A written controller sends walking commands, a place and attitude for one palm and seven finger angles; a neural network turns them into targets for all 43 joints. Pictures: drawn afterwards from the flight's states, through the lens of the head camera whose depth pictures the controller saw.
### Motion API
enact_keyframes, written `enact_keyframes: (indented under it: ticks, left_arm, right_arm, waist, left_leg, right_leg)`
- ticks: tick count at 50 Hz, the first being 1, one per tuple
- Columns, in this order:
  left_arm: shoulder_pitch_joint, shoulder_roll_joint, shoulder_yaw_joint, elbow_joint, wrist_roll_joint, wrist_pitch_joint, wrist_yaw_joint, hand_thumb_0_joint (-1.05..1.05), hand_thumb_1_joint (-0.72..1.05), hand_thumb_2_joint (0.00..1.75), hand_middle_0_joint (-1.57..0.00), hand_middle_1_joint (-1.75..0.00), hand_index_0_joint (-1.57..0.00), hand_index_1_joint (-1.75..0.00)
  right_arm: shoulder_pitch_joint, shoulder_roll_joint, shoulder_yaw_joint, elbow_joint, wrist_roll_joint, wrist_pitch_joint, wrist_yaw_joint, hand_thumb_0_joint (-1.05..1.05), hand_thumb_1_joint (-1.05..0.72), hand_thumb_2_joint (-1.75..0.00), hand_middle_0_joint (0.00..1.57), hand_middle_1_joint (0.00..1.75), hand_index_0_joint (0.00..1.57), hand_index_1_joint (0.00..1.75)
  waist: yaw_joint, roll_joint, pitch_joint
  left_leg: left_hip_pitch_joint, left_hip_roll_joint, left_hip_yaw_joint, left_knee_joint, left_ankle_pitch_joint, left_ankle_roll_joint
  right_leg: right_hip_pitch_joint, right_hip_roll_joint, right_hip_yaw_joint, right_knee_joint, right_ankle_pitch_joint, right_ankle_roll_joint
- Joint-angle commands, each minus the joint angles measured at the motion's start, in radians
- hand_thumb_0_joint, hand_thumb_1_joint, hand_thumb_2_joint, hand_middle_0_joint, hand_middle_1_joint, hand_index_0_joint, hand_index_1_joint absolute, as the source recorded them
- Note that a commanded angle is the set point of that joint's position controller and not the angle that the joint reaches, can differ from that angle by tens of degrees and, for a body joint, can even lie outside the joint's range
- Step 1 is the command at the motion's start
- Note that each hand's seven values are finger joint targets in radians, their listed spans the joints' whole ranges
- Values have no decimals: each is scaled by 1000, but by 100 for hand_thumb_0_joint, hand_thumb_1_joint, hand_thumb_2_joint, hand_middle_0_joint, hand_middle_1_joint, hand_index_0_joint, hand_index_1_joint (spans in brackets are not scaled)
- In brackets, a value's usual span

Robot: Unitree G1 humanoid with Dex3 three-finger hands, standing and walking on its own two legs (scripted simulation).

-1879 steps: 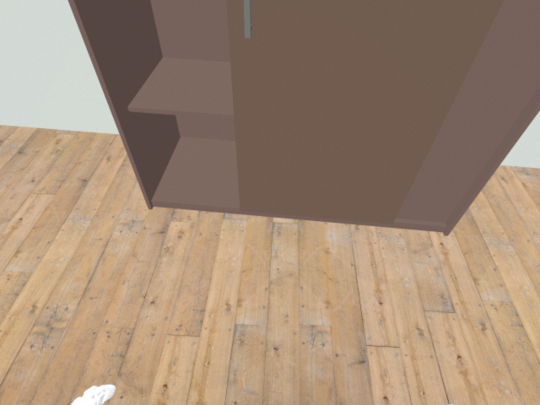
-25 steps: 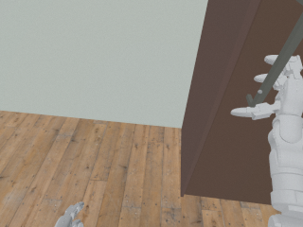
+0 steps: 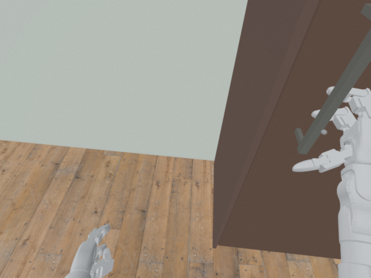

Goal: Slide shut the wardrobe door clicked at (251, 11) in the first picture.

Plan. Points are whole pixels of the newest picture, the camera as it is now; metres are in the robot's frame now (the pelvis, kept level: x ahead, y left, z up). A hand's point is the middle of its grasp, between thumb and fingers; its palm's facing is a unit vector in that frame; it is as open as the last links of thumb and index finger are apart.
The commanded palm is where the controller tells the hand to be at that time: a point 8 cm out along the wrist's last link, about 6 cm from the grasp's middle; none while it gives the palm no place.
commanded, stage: slip the hand off the handle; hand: right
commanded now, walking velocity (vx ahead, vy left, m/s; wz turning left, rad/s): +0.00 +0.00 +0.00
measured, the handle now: (330, 93) +0.38 -0.23 +0.25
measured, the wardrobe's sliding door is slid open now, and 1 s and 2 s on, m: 0.00 0.00 0.00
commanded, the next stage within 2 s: draw the hand back to the body in 1.26 s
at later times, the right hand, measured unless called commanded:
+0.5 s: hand (358, 142) +0.33 -0.29 +0.19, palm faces +0.26 +0.95 -0.14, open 14.7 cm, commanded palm +0.28 -0.33 +0.19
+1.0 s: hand (365, 180) +0.25 -0.27 +0.18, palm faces +0.28 +0.95 -0.17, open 14.7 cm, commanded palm +0.20 -0.32 +0.19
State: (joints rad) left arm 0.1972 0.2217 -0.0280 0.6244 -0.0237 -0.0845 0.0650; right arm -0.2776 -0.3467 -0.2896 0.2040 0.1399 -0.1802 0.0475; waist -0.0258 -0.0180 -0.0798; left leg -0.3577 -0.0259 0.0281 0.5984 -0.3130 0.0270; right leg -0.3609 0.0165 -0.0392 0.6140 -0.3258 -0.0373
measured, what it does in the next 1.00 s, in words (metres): stands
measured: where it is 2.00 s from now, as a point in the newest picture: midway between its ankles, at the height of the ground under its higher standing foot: outside the picture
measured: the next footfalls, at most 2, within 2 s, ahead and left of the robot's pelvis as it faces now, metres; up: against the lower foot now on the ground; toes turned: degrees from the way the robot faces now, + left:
none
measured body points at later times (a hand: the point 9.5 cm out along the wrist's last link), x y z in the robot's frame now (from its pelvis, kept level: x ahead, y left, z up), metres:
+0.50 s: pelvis -0.02 -0.02 +0.00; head -0.01 -0.02 +0.45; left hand +0.11 +0.24 -0.10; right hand +0.31 -0.34 +0.19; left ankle +0.00 +0.10 -0.73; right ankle -0.01 -0.09 -0.73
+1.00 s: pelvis -0.01 -0.02 +0.00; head -0.02 -0.01 +0.45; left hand +0.19 +0.19 -0.07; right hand +0.23 -0.32 +0.19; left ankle -0.01 +0.10 -0.73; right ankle -0.01 -0.09 -0.73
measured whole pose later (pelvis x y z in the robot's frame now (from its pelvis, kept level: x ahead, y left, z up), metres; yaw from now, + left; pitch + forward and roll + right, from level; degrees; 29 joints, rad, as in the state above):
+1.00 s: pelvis -0.01 -0.02 +0.00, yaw -1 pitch +2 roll +1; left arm 0.20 0.22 -0.06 0.62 -0.02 -0.17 0.09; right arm 0.04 -0.34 -0.32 -0.10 0.21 -0.16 0.12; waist -0.07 -0.03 -0.07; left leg -0.33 -0.01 0.04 0.61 -0.31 0.01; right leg -0.35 0.03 -0.03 0.65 -0.33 -0.06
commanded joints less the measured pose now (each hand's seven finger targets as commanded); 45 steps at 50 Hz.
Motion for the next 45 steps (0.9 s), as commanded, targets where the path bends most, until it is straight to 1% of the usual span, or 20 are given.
enact_keyframes:
  ticks: [1,3,7,11,14,15,16,18,20,23,24,25,26,28,29,32,39,41,44,45]
  left_arm:
    - [-16,143,50,-124,-7,-32,27,0,90,90,-20,-30,-20,-30]
    - [-18,140,47,-124,-6,-31,27,0,90,90,-20,-30,-20,-30]
    - [-12,149,49,-111,-6,-47,31,0,90,90,-20,-30,-20,-30]
    - [0,162,50,-93,-9,-57,48,0,90,90,-20,-30,-20,-30]
    - [4,171,50,-85,-14,-62,58,0,90,90,-20,-30,-20,-30]
    - [4,171,46,-84,-15,-63,61,0,90,90,-20,-30,-20,-30]
    - [12,178,48,-79,-15,-61,64,0,90,90,-20,-30,-20,-30]
    - [0,168,45,-102,-18,-67,59,0,90,90,-20,-30,-20,-30]
    - [2,168,50,-114,-15,-73,54,0,90,90,-20,-30,-20,-30]
    - [1,166,51,-136,-12,-81,38,0,90,90,-20,-30,-20,-30]
    - [-2,169,53,-138,-10,-84,36,0,90,90,-20,-30,-20,-30]
    - [-10,167,54,-145,-7,-87,32,0,90,90,-20,-30,-20,-30]
    - [-15,168,51,-149,-4,-89,28,0,90,90,-20,-30,-20,-30]
    - [-26,162,51,-150,-3,-97,28,0,90,90,-20,-30,-20,-30]
    - [-34,160,48,-150,-1,-103,28,0,90,90,-20,-30,-20,-30]
    - [-44,157,44,-140,1,-109,31,0,90,90,-20,-30,-20,-30]
    - [-65,143,32,-145,-8,-128,42,0,90,90,-20,-30,-20,-30]
    - [-62,144,28,-141,-9,-132,46,0,90,90,-20,-30,-20,-30]
    - [-70,140,25,-149,-7,-142,47,0,90,90,-20,-30,-20,-30]
    - [-70,139,26,-150,-4,-143,45,0,90,90,-20,-30,-20,-30]
  right_arm:
    - [-296,-301,-186,-155,15,-44,-25,0,55,-20,25,115,25,115]
    - [-315,-323,-198,-147,10,-67,-13,0,55,-20,25,115,25,115]
    - [-443,-299,-117,-157,-1,-131,41,0,55,-20,25,115,25,115]
    - [-498,-324,-113,-89,21,-163,95,0,55,-20,25,115,25,115]
    - [-480,-364,-156,-24,44,-152,117,0,55,-20,25,115,25,115]
    - [-484,-354,-147,3,54,-142,125,0,55,-20,25,115,25,115]
    - [-470,-412,-206,45,60,-133,124,0,55,-20,25,115,25,115]
    - [-437,-354,-168,6,70,-124,129,0,55,-20,25,115,25,115]
    - [-378,-337,-160,-44,68,-120,126,0,55,-20,25,115,25,115]
    - [-247,-280,-128,-116,71,-108,111,0,55,-20,25,115,25,115]
    - [-242,-311,-161,-154,73,-112,100,0,55,-20,25,115,25,115]
    - [-211,-310,-167,-206,70,-117,91,0,55,-20,25,115,25,115]
    - [-187,-310,-174,-235,72,-121,80,0,55,-20,25,115,25,115]
    - [-183,-301,-182,-293,73,-128,56,0,55,-20,25,115,25,115]
    - [-197,-285,-167,-336,70,-135,47,0,55,-20,25,115,25,115]
    - [-140,-304,-199,-345,61,-123,21,0,55,-20,25,115,25,115]
    - [-91,-206,-87,-431,57,-65,47,0,55,-20,25,115,25,115]
    - [-62,-188,-74,-426,66,-46,57,0,55,-20,25,115,25,115]
    - [-17,-188,-81,-478,75,-39,61,0,55,-20,25,115,25,115]
    - [20,-213,-113,-496,75,-39,58,0,55,-20,25,115,25,115]
  waist:
    - [-2,24,-215]
    - [-1,0,-214]
    - [41,-87,-213]
    - [58,-72,-196]
    - [40,-69,-207]
    - [40,-54,-197]
    - [30,-17,-190]
    - [16,-38,-203]
    - [2,-78,-230]
    - [-13,-70,-232]
    - [-19,-53,-224]
    - [-27,-68,-237]
    - [-32,-44,-230]
    - [-28,-26,-221]
    - [-25,-57,-221]
    - [-27,-51,-179]
    - [-5,-95,-141]
    - [2,-52,-120]
    - [-14,-55,-133]
    - [-27,-58,-155]
  left_leg:
    - [108,20,-22,-57,367,-7]
    - [101,19,-25,-54,337,-5]
    - [17,11,-25,-54,236,1]
    - [-29,7,-23,-68,129,5]
    - [-28,8,-16,-63,108,8]
    - [-27,11,-17,-68,100,5]
    - [-12,10,-20,-73,87,5]
    - [1,14,-17,-66,95,5]
    - [-2,11,-5,-50,122,10]
    - [-4,9,4,-39,152,10]
    - [0,7,6,-37,150,11]
    - [8,6,7,-32,154,12]
    - [18,5,9,-33,155,12]
    - [10,3,13,-31,148,8]
    - [2,3,12,-27,146,9]
    - [3,3,10,-37,125,9]
    - [-19,7,11,-47,100,6]
    - [-19,5,13,-55,95,5]
    - [-2,8,14,-54,114,6]
    - [18,8,15,-52,132,8]
  right_leg:
    - [93,-25,19,-44,353,14]
    - [90,-24,24,-45,333,14]
    - [128,-27,41,-28,283,13]
    - [118,-29,65,-31,194,11]
    - [108,-29,85,-42,172,16]
    - [89,-26,81,-45,152,14]
    - [57,-27,80,-45,136,12]
    - [59,-24,81,-53,144,13]
    - [94,-28,89,-56,188,21]
    - [112,-34,92,-50,238,26]
    - [107,-38,97,-56,237,31]
    - [117,-40,97,-57,252,32]
    - [109,-42,96,-59,254,33]
    - [116,-45,98,-65,250,36]
    - [130,-45,101,-67,251,41]
    - [109,-45,94,-77,213,41]
    - [134,-42,110,-90,141,45]
    - [125,-46,117,-94,117,41]
    - [140,-40,121,-93,148,46]
    - [143,-38,116,-90,179,49]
